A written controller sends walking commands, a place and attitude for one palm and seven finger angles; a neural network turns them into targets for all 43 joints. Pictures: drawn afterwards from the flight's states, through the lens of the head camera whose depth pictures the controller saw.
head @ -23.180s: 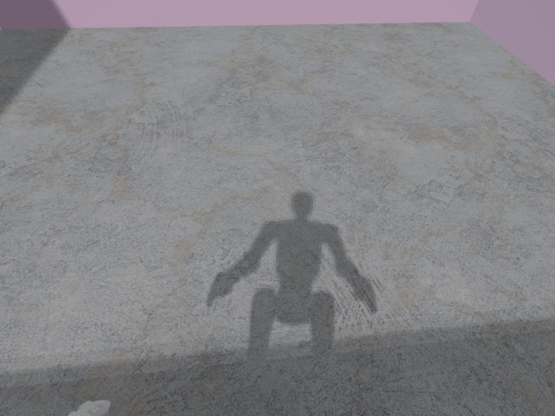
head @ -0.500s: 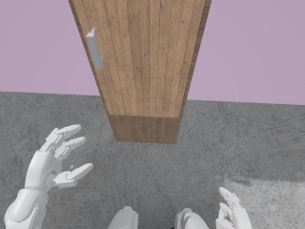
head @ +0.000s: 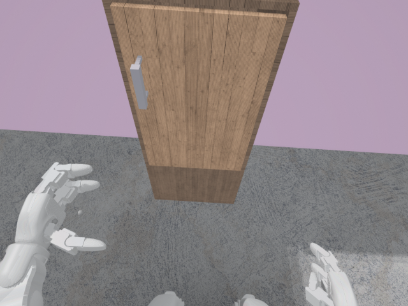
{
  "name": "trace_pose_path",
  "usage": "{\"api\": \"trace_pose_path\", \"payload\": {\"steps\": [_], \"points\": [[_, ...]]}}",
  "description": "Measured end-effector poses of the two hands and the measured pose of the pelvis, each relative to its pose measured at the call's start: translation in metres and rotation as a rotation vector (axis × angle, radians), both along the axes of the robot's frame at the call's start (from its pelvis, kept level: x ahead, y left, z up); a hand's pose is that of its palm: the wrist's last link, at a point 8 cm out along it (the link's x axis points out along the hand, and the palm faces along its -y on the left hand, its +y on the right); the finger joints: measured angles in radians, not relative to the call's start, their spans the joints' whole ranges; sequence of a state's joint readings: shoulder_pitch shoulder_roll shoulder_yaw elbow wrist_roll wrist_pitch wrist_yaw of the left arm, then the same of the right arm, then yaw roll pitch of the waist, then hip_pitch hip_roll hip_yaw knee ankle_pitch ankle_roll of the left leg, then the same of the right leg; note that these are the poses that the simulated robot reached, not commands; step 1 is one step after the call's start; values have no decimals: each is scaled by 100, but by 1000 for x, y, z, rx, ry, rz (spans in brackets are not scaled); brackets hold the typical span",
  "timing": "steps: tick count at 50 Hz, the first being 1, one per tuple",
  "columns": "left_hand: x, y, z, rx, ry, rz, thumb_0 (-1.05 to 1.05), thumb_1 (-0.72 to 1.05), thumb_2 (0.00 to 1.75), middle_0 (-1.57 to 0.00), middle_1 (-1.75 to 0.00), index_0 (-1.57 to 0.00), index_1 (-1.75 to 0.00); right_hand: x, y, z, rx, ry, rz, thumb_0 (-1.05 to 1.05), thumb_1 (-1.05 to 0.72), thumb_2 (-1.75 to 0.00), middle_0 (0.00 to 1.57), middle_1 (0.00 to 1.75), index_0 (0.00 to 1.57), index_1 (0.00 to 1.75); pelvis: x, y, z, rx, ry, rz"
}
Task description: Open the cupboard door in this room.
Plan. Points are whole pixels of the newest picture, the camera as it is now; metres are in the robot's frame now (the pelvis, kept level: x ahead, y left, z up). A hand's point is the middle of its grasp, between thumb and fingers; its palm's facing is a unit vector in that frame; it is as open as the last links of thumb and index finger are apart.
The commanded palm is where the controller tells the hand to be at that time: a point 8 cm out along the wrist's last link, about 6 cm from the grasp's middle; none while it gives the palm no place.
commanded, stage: raise the hand with hooked fingers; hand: left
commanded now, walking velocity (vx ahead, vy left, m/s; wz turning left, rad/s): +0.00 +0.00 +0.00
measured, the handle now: (141, 83) +0.60 +0.21 +0.06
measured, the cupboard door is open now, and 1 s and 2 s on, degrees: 0 0 0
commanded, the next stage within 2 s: move the hooked fingers beside the handle in 0.86 s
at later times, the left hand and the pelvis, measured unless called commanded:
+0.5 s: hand (64, 183) +0.30 +0.27 +0.08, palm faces +0.03 -1.00 -0.04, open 14.0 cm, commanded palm +0.27 +0.32 +0.08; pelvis +0.00 +0.00 +0.01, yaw +0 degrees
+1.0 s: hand (70, 187) +0.29 +0.26 +0.08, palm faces +0.05 -1.00 -0.04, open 14.0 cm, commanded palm +0.28 +0.31 +0.08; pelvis +0.00 -0.01 +0.01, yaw +0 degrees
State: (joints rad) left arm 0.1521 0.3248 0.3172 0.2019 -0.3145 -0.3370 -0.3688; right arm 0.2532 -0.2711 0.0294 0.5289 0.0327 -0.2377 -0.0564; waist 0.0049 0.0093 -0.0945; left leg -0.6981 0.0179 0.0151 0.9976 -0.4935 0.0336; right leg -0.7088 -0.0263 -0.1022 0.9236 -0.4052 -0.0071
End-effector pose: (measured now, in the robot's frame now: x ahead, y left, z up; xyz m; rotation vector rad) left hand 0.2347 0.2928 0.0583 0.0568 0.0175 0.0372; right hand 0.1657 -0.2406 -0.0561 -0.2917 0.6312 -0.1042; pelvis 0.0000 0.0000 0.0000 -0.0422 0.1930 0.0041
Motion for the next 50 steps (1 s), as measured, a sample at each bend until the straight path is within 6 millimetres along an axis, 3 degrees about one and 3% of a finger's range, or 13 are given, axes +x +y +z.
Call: {"api": "trace_pose_path", "payload": {"steps": [9,20,32,50], "points": [[14,21,12,-1,12,15,0,-47,31,-30,-118,-30,-118,7,20,-4,41,26,37,1,-90,-90,20,30,20,30,3,2,5,-3,-10,5],[35,37,26,-12,6,11,-1,-50,30,-30,-119,-30,-120,-21,-2,-6,2,113,-19,1,-90,-90,20,30,20,30,4,-1,12,1,-20,-1],[39,24,23,-27,5,0,-1,-50,30,-30,-120,-30,-120,-37,-22,-1,-19,133,-65,1,-91,-90,20,30,20,30,4,-7,15,11,-22,-14],[34,21,24,-20,6,11,-1,-50,30,-30,-120,-30,-120,-18,-12,-4,18,92,-29,1,-91,-90,20,30,20,30,3,-12,14,13,-24,-6]]}}
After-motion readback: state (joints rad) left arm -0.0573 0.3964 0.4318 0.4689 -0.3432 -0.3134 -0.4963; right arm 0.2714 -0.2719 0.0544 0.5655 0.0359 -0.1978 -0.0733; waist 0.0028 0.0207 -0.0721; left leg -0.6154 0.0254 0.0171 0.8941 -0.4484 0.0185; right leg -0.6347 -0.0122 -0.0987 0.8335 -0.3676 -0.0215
